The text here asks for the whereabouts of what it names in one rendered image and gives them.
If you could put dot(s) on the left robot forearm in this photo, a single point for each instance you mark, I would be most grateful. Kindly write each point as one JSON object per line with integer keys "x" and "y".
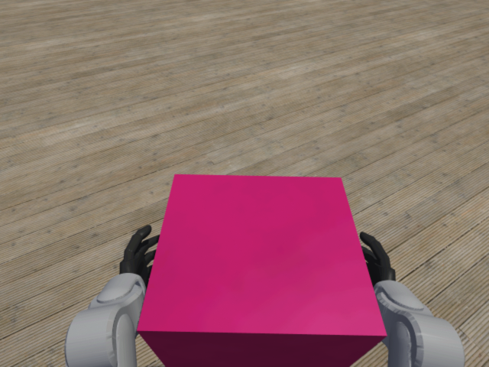
{"x": 104, "y": 334}

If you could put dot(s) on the right robot forearm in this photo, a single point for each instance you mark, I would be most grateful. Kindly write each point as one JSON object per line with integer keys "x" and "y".
{"x": 415, "y": 338}

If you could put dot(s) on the left robot hand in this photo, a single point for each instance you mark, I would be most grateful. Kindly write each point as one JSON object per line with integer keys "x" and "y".
{"x": 135, "y": 261}

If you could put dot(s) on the carton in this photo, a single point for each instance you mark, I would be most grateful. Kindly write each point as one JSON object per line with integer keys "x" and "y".
{"x": 259, "y": 271}

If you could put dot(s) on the right robot hand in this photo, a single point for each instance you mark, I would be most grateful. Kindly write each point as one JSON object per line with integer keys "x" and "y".
{"x": 378, "y": 262}

